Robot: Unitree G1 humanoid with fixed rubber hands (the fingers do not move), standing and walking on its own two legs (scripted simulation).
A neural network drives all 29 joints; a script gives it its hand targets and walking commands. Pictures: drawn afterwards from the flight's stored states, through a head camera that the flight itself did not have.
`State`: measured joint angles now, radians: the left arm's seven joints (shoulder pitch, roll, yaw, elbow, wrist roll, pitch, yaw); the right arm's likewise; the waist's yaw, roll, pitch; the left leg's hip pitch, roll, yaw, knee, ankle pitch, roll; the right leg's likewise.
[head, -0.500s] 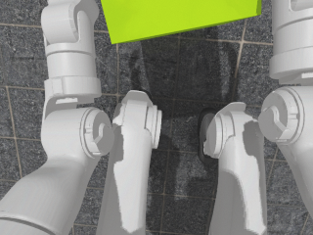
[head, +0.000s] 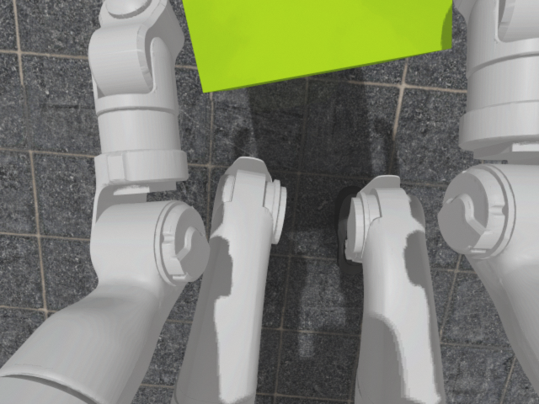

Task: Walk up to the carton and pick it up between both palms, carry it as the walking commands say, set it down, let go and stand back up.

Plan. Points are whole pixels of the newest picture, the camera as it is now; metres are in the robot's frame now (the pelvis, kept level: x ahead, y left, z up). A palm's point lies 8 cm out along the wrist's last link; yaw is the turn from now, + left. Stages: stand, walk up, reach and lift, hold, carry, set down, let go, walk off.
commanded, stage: reach and lift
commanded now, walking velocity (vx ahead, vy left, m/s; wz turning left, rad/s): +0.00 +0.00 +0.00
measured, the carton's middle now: out of the picture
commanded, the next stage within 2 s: none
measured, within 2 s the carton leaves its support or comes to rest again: neither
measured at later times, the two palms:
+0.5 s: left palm out of the picture +0.49 +0.22 -0.04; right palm out of the picture +0.56 -0.09 -0.03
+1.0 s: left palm out of the picture +0.47 +0.21 +0.03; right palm out of the picture +0.53 -0.10 +0.04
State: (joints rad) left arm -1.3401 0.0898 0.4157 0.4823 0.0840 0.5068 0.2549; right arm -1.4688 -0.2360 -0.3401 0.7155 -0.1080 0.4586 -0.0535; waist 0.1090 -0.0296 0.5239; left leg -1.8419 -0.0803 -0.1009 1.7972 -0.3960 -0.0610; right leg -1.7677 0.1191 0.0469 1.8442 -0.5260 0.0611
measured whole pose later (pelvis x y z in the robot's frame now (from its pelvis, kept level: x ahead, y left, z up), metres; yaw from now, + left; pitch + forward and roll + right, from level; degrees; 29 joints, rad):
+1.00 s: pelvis +0.01 +0.00 +0.11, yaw +1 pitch +15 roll -2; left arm -1.07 0.00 0.38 0.36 0.08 0.51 0.27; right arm -1.17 -0.14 -0.34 0.58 -0.10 0.45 -0.05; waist 0.10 -0.03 0.52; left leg -1.36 -0.09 -0.13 1.46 -0.36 -0.06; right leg -1.29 0.14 0.09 1.49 -0.47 0.06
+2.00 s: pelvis +0.12 -0.01 +0.25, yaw +1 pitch +24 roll +0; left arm -0.36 -0.18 0.42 0.40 0.19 0.34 0.14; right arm -0.47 0.15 -0.35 0.54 -0.27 0.31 -0.02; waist 0.11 -0.05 -0.19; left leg -0.91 -0.05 -0.11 0.71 -0.23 -0.03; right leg -0.87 0.09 0.15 0.76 -0.31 0.01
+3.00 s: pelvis +0.14 -0.01 +0.30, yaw +2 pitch -4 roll +0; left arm -0.26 -0.15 0.32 0.28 0.27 0.70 0.10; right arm -0.30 0.15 -0.26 0.39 -0.27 0.65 0.04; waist 0.08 -0.03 -0.08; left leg -0.14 -0.03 -0.13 0.34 -0.14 -0.03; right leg -0.09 0.05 0.13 0.38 -0.22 -0.01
